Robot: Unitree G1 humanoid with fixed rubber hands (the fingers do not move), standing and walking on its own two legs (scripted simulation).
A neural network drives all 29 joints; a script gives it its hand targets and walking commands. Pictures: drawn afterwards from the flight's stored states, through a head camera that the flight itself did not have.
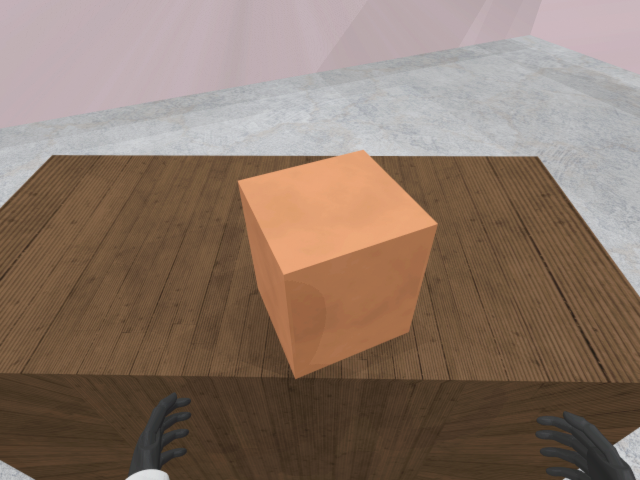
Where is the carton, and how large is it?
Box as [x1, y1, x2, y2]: [238, 150, 437, 378]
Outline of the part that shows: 363,150 238,181 258,289 295,378 407,332 410,325 437,224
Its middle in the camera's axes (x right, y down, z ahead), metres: +0.02 +0.04 +0.62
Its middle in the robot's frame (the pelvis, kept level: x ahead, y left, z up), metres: +0.45 +0.02 +0.02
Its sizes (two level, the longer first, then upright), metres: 0.210 0.200 0.250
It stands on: a pedestal, 0.68 m high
